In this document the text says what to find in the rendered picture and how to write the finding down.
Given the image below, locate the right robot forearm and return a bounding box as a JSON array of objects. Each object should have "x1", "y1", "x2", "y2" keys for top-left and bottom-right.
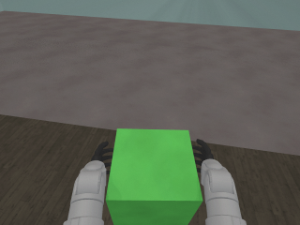
[{"x1": 201, "y1": 158, "x2": 247, "y2": 225}]

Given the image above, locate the carton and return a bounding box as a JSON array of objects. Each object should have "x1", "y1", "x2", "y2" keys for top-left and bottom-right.
[{"x1": 105, "y1": 128, "x2": 203, "y2": 225}]

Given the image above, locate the robot left hand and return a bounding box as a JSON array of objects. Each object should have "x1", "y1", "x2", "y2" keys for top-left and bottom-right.
[{"x1": 91, "y1": 141, "x2": 114, "y2": 174}]

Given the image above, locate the left robot forearm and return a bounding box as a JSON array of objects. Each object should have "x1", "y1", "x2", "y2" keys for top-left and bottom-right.
[{"x1": 63, "y1": 160, "x2": 107, "y2": 225}]

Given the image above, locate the robot right hand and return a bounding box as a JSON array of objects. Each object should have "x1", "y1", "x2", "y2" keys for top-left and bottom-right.
[{"x1": 191, "y1": 139, "x2": 214, "y2": 173}]

